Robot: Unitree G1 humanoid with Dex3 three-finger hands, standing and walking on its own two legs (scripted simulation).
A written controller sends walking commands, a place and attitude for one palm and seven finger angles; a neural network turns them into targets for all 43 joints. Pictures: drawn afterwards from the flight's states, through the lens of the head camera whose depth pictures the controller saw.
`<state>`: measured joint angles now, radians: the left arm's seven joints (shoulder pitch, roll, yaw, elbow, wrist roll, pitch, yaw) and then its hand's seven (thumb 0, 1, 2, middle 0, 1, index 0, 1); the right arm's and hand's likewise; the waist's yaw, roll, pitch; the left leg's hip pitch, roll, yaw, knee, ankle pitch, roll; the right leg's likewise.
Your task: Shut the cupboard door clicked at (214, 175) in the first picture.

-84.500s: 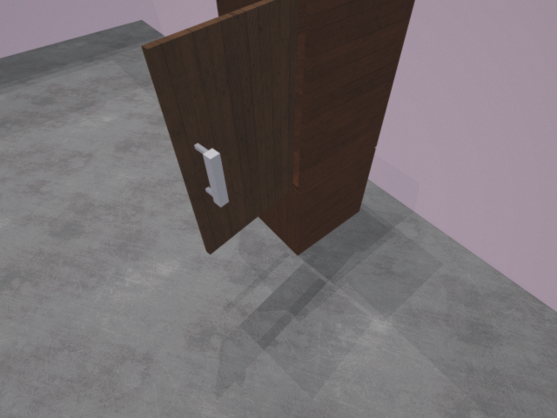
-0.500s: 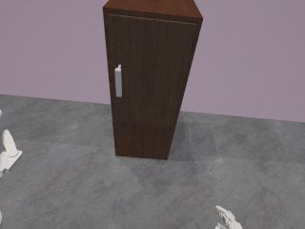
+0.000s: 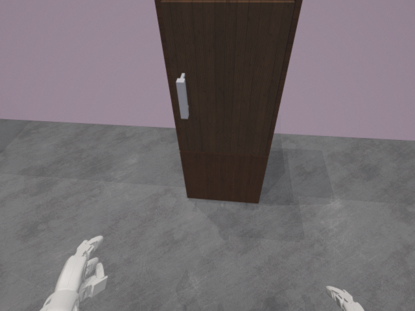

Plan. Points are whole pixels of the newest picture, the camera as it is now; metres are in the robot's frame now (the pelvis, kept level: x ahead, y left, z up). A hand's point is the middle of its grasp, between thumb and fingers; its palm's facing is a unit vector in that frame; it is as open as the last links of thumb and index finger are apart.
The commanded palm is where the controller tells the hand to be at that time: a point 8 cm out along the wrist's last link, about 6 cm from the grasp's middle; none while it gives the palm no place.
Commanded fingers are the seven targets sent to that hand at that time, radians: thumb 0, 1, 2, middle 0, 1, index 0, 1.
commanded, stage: let the arm hang, fingers relaxed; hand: left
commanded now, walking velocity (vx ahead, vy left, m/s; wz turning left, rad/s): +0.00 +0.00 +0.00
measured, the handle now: (184, 96) +0.79 +0.12 -0.02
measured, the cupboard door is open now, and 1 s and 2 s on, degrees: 0 0 0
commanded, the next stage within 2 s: look to check the result in 0.94 s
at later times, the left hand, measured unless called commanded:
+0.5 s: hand out of the picture -0.06 +0.19 -0.15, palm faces +0.02 -0.98 -0.21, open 7.3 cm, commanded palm none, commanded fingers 0.00 0.90 0.90 -0.20 -0.30 -0.20 -0.30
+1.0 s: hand out of the picture -0.02 +0.18 -0.16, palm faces +0.02 -0.99 -0.15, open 7.4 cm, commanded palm none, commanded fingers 0.00 0.90 0.90 -0.20 -0.30 -0.20 -0.30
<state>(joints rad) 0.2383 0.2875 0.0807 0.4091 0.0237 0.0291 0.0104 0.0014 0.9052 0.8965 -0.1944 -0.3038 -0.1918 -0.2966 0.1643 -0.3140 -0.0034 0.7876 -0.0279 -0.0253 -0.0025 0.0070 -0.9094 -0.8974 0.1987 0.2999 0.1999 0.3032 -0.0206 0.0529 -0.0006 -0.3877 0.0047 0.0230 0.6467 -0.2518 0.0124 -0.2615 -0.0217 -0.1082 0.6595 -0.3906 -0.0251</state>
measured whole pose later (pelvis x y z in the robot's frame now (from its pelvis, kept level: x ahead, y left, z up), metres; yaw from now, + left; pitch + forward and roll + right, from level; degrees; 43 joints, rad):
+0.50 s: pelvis +0.00 +0.01 +0.02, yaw +0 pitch -3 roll -1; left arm 0.37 0.17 0.00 1.18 0.01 0.02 0.02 0.00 0.92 0.90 -0.20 -0.30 -0.20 -0.30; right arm 0.28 -0.17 0.01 1.13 -0.02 0.02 -0.03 0.00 -0.92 -0.90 0.20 0.30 0.20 0.30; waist 0.00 0.01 0.05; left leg -0.22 -0.01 0.04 0.41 -0.14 0.03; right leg -0.09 -0.02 -0.10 0.40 -0.26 -0.01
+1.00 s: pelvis +0.00 +0.02 +0.02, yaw -1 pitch -3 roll +0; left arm 0.33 0.11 0.01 1.15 0.01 0.00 0.03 0.00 0.91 0.90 -0.20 -0.30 -0.20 -0.30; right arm 0.33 -0.11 0.00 1.14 -0.02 0.01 -0.03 0.00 -0.91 -0.90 0.20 0.30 0.20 0.30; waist -0.02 0.00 0.03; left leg -0.23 -0.02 0.05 0.41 -0.14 0.04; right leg -0.11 -0.03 -0.08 0.42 -0.27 0.01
